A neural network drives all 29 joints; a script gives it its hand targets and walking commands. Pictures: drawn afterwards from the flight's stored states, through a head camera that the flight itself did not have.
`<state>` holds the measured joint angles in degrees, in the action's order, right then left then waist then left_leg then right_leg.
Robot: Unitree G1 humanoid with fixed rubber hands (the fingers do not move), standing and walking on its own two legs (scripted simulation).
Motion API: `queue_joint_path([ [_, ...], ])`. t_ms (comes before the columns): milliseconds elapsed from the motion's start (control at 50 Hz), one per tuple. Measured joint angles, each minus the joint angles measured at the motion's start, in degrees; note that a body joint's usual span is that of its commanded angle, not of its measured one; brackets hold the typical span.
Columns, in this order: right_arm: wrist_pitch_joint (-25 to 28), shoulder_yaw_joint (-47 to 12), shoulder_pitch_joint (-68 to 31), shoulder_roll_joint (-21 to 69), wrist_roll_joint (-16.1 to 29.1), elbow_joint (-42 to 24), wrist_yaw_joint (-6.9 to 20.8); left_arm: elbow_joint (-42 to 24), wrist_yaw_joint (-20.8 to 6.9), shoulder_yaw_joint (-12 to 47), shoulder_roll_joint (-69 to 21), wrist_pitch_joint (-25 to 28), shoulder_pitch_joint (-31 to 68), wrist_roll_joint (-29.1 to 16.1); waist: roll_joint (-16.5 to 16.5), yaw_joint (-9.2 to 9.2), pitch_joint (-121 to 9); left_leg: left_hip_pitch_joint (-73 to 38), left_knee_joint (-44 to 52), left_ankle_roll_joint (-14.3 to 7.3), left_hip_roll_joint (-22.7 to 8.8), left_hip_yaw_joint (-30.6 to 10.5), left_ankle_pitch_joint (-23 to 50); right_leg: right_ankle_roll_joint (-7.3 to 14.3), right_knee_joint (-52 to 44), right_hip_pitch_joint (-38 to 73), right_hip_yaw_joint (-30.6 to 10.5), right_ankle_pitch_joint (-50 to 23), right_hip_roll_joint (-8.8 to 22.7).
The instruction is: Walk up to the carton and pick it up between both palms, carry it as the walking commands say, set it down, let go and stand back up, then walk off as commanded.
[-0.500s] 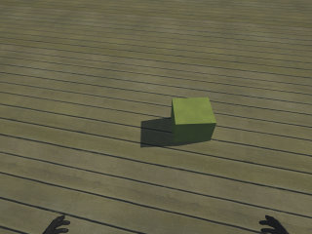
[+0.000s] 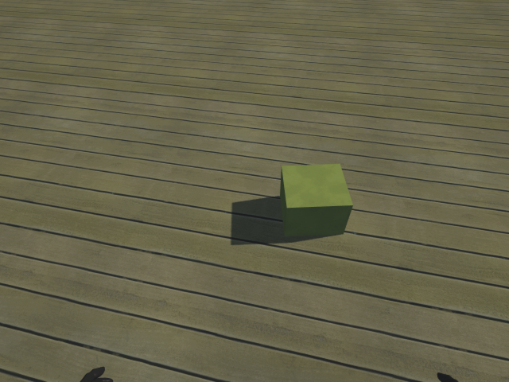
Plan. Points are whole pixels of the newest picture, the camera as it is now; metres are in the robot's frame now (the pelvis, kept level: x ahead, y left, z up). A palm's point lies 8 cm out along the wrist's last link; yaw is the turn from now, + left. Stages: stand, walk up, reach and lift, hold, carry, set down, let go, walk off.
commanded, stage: stand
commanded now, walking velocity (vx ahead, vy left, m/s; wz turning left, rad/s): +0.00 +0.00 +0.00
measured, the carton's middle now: (312, 199) +1.01 -0.22 -0.67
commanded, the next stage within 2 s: walk up in 0.22 s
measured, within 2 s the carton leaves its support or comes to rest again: neither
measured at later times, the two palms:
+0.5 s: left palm out of the picture +0.11 +0.32 -0.10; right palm out of the picture +0.10 -0.30 -0.10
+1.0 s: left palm (103, 350) +0.19 +0.28 -0.09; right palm (493, 341) +0.22 -0.38 -0.10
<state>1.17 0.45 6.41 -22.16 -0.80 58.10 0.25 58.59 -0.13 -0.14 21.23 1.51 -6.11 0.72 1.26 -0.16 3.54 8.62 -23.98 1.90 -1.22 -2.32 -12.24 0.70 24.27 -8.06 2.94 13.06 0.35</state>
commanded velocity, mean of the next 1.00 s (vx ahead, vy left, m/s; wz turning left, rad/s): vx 0.00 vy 0.00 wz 0.00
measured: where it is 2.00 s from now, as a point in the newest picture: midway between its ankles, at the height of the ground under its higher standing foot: (286, 314)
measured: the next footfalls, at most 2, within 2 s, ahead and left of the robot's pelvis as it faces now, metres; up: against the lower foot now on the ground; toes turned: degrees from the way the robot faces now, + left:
right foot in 0.72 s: +0.16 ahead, -0.16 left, +0.00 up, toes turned -7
left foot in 1.04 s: +0.29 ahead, +0.06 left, +0.00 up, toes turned +0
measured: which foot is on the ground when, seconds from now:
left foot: down 0.00-0.72, up 0.74-1.00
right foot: down 0.00-0.52, up 0.54-0.70, down 0.72-1.00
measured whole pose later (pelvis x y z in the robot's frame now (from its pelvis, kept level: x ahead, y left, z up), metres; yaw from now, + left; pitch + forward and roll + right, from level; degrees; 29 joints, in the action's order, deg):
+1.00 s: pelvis +0.13 -0.05 -0.01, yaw -4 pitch -3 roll +0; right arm 3.1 4.2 13.2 -25.0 -1.8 48.3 5.0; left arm 47.0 -3.1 -4.1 26.6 4.1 -20.4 1.1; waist 0.3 -2.5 2.6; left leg 23.6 -38.9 -1.7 -2.6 3.0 -18.8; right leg 1.6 32.2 -11.3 2.5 18.4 0.4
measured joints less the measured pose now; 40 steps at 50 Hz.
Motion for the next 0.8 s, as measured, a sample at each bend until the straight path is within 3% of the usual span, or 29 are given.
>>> queue_joint_path([
  [440,-0.1,-0.3,-0.8,0.0,0.0,2.7,-0.3,2.6,0.1,-0.2,-0.2,-0.3,1.6,-0.4,-0.5,-0.01,-0.3,-2.0,3.2,-0.7,0.2,0.7,0.9,-0.8,-4.1,2.3,-0.6,-1.6,0.3],
  [500,0.7,1.2,0.3,-0.3,-1.1,0.5,0.8,0.0,-1.5,-1.9,0.6,-0.2,-0.9,0.4,-1.1,-0.25,-1.5,-0.5,-0.6,-2.5,0.4,2.0,-5.9,0.4,1.3,-0.4,-2.0,6.2,0.5],
  [540,1.6,2.4,1.7,-1.1,-1.5,-1.3,1.3,-1.5,-2.4,-2.7,1.7,-0.5,-2.8,0.8,-1.5,-0.01,-2.2,-0.4,-1.4,-2.9,0.6,2.7,-6.8,1.3,8.9,-4.1,-2.8,11.5,0.5],
  [600,2.8,4.1,4.3,-3.0,-1.9,-3.2,1.2,-3.4,-3.0,-3.5,3.4,-0.1,-3.9,0.8,-1.8,1.24,-1.1,-1.9,-0.4,-2.3,0.4,3.0,-2.1,1.1,19.7,-9.9,-4.6,11.9,0.5],
  [660,2.7,5.2,7.1,-5.1,-1.8,-3.8,1.4,-5.4,-4.1,-4.4,4.4,0.4,-4.7,0.6,-2.1,1.89,-0.8,-3.8,-0.1,-0.7,0.2,3.9,-4.5,0.7,19.2,-13.3,-4.6,10.1,2.6],
  [700,2.0,5.7,8.2,-6.8,-1.7,-4.4,1.8,-6.4,-4.7,-4.9,4.3,1.1,-5.5,0.5,-0.7,2.02,-1.0,-3.5,-3.2,-1.0,-1.2,4.6,-7.4,0.8,13.0,-12.9,-3.4,7.1,3.1],
  [720,1.7,5.8,8.6,-7.5,-1.9,-5.0,2.0,-7.0,-4.6,-5.2,4.5,1.7,-6.0,0.8,0.3,2.07,-1.1,-1.8,-7.9,-2.6,-2.5,4.5,-10.6,0.7,10.9,-12.4,-2.8,4.2,2.4],
  [740,1.3,5.7,8.8,-7.6,-1.8,-5.6,2.0,-7.6,-4.1,-5.4,4.8,2.4,-6.4,1.1,1.1,1.95,-1.1,1.4,-15.4,-3.8,-2.9,3.3,-14.0,0.4,11.8,-13.0,-2.2,0.6,1.5],
  [800,0.9,4.7,8.4,-6.4,-1.4,-6.6,2.1,-8.8,-3.1,-5.3,4.9,2.7,-7.4,0.8,1.9,0.98,-0.1,10.4,-33.8,-4.5,-1.5,0.7,-14.2,0.3,13.4,-11.8,-1.1,1.8,0.3],
])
